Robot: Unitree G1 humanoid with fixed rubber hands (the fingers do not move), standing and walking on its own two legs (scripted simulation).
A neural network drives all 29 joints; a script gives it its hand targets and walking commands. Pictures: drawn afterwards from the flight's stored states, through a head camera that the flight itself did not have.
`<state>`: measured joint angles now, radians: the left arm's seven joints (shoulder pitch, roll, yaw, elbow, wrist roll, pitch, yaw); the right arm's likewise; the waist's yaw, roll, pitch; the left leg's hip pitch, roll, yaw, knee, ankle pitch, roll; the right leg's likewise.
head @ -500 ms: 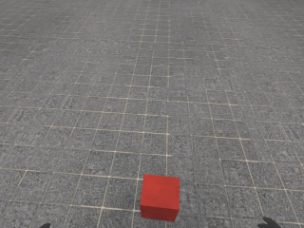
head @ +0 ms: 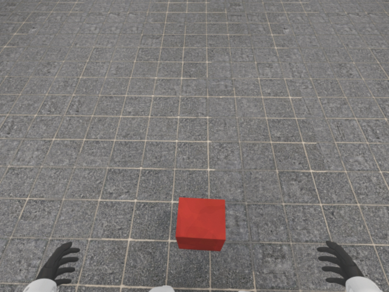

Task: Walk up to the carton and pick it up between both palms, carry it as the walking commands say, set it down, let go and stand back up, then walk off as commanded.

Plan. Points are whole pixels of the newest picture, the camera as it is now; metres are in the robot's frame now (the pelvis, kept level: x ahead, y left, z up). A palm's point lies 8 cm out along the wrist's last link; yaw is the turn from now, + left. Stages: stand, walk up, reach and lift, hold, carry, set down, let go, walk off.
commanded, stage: reach and lift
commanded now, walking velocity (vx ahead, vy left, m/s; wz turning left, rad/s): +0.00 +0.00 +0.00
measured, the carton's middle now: (200, 225) +0.42 +0.01 -0.64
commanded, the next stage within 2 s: none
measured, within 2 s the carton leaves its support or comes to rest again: neither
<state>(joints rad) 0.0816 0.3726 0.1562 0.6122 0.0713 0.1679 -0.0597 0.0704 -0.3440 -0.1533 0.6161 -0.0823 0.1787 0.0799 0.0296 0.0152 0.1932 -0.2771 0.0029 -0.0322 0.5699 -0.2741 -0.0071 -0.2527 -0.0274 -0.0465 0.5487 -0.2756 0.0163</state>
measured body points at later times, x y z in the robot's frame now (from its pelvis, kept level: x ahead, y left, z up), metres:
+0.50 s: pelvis -0.01 +0.00 -0.04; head +0.13 -0.01 +0.38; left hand +0.26 +0.28 -0.13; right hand +0.26 -0.26 -0.14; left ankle +0.02 +0.12 -0.73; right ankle +0.01 -0.13 -0.73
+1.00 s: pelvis -0.06 +0.00 -0.09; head +0.19 +0.00 +0.29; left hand +0.39 +0.21 -0.19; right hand +0.38 -0.23 -0.19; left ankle +0.02 +0.12 -0.73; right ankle +0.01 -0.13 -0.73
